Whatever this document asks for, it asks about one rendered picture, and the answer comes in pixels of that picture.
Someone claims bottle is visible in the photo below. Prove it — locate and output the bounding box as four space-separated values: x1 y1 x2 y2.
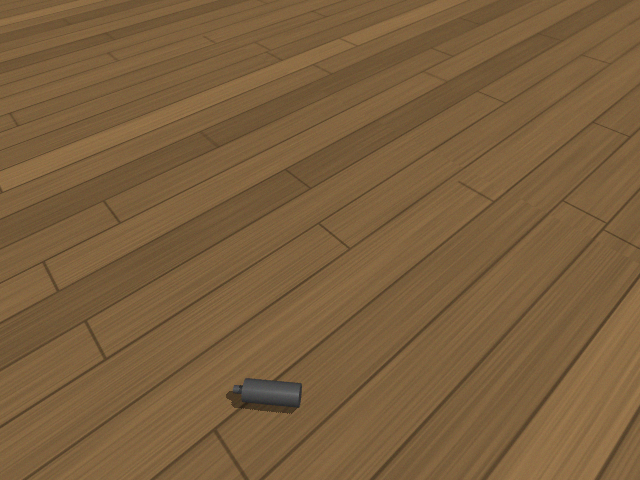
233 378 302 408

